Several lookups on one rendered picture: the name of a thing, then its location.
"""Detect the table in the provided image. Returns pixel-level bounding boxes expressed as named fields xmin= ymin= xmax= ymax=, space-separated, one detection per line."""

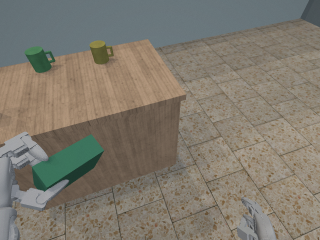
xmin=0 ymin=39 xmax=187 ymax=212

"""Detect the left robot hand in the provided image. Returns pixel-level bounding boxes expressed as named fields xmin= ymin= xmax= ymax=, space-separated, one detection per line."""
xmin=0 ymin=131 xmax=69 ymax=211

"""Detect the right robot hand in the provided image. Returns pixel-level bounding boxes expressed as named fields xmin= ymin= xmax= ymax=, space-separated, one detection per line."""
xmin=237 ymin=196 xmax=277 ymax=240

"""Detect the sponge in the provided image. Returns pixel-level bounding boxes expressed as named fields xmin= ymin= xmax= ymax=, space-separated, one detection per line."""
xmin=32 ymin=134 xmax=104 ymax=192

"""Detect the robot left forearm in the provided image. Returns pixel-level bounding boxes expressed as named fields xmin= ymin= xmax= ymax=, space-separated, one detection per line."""
xmin=0 ymin=207 xmax=20 ymax=240

